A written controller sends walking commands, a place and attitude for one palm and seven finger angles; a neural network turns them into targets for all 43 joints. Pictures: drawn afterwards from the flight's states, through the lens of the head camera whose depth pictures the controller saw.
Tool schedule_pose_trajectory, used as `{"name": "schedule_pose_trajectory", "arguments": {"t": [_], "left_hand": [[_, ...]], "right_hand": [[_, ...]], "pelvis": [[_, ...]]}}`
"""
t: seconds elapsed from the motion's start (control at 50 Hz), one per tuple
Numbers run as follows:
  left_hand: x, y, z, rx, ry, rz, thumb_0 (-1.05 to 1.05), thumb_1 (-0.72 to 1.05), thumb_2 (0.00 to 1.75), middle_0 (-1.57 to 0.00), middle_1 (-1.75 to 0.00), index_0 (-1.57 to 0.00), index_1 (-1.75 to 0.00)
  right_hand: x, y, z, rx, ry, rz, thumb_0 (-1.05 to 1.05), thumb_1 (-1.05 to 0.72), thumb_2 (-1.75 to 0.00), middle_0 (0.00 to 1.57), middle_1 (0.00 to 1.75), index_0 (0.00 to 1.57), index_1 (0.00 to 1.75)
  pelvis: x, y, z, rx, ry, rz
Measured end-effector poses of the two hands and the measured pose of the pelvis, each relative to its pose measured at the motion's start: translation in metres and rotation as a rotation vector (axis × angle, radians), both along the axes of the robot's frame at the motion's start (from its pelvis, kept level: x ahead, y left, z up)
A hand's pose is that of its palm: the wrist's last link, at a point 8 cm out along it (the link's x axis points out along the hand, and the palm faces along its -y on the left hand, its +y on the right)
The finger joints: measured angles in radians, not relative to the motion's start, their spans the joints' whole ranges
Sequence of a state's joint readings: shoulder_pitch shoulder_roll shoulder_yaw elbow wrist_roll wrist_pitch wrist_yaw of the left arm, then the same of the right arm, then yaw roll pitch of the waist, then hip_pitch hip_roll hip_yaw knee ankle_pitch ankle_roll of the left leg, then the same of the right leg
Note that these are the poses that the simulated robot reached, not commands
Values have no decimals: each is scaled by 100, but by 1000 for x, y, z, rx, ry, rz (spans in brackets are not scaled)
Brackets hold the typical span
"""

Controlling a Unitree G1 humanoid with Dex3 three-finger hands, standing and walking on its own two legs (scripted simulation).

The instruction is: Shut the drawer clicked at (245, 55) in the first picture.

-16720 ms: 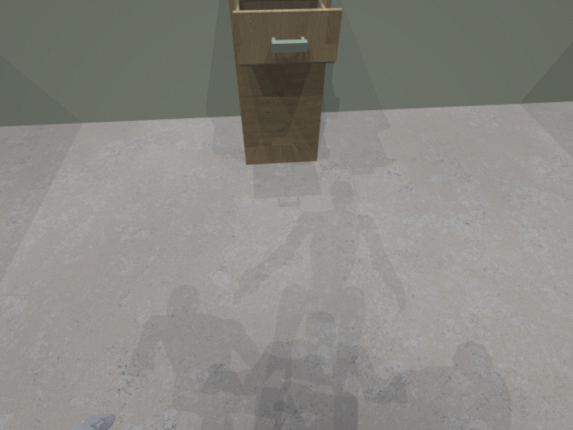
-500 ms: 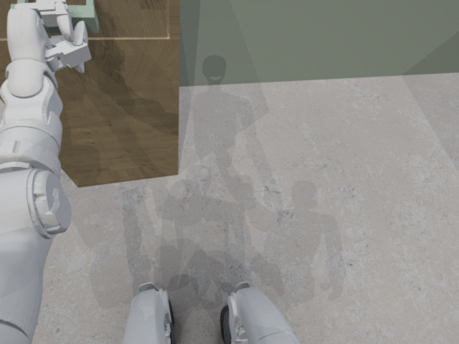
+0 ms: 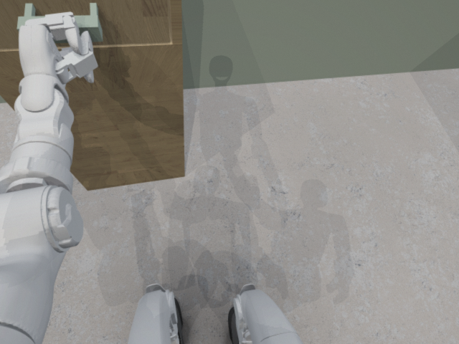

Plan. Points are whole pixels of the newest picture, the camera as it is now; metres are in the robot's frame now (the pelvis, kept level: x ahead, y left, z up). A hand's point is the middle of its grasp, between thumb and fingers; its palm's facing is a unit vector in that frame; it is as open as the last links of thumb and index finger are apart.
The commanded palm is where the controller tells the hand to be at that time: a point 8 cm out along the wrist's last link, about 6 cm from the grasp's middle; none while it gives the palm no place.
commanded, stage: pull the fist back off the drawer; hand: left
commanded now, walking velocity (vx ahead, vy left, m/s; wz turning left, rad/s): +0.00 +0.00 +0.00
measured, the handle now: (62, 19) +0.64 +0.20 +0.10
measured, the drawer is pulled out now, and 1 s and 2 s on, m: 0.00 0.00 0.00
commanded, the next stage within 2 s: draw the hand back to the body in 0.18 s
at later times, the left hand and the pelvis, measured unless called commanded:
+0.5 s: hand (74, 76) +0.50 +0.17 +0.12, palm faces +0.10 -1.00 -0.02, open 3.3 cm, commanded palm +0.45 +0.22 +0.13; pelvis +0.06 -0.02 +0.04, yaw +1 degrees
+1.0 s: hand (6, 154) +0.35 +0.19 +0.18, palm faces +0.26 -0.94 -0.23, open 3.3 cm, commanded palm +0.30 +0.24 +0.21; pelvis +0.06 -0.03 +0.09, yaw +3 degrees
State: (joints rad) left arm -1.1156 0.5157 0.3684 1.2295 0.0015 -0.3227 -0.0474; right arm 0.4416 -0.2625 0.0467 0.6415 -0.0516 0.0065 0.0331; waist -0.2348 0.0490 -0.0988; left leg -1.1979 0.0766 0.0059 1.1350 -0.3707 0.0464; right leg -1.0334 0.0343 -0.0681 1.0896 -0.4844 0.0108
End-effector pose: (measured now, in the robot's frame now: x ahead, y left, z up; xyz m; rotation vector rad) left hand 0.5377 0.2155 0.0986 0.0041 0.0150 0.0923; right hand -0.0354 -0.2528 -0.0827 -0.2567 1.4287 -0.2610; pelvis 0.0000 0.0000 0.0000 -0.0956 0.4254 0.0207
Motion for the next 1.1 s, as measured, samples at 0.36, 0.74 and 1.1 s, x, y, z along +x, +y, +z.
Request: {"name": "schedule_pose_trajectory", "arguments": {"t": [0.36, 0.74, 1.1], "left_hand": [[-22, 3, 8, 7, -33, 23, 2, 89, 90, -140, -160, -140, -160], [-143, 16, 61, 29, -56, 11, 2, 90, 90, -140, -160, -140, -160], [-247, 28, 111, 253, 7, 229, 2, 90, 90, -140, -160, -140, -160]], "right_hand": [[91, -17, 7, 49, -95, 16, 1, -90, -90, 21, 29, 20, 30], [237, -14, 53, 104, -511, 144, 1, -90, -90, 20, 29, 20, 30], [290, 14, 103, 128, -708, 245, 1, -90, -90, 20, 29, 20, 30]], "pelvis": [[44, -12, 24, 34, -58, -1], [67, -24, 62, 77, -249, 31], [61, -28, 95, 109, -437, 29]]}}
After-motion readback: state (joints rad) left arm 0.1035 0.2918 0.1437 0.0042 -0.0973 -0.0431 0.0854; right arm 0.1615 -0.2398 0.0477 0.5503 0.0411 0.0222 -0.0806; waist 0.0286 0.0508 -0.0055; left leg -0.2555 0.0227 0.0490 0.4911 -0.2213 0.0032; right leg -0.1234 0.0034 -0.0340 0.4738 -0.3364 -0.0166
